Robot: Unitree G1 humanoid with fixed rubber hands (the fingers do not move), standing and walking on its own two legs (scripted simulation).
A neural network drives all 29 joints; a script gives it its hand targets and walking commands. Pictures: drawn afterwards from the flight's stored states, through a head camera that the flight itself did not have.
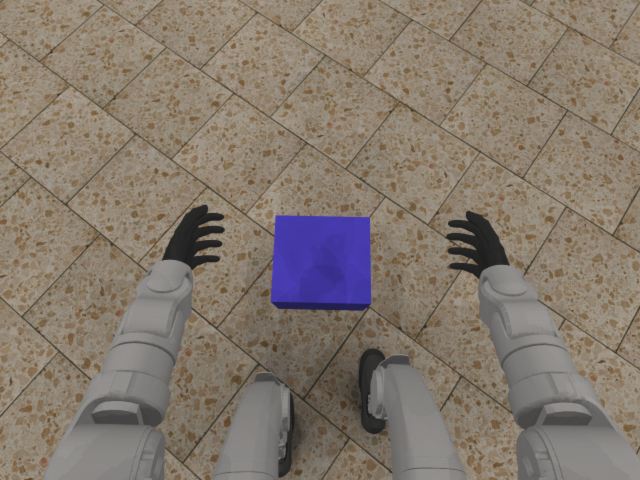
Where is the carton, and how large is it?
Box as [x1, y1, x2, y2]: [271, 215, 370, 310]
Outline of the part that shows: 276,215 271,301 278,308 362,310 370,304 369,217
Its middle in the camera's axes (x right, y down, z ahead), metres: +0.00 +0.07 +1.01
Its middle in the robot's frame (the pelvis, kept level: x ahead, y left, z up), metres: +0.47 +0.01 -0.60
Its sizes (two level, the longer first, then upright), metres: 0.235 0.214 0.174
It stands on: the floor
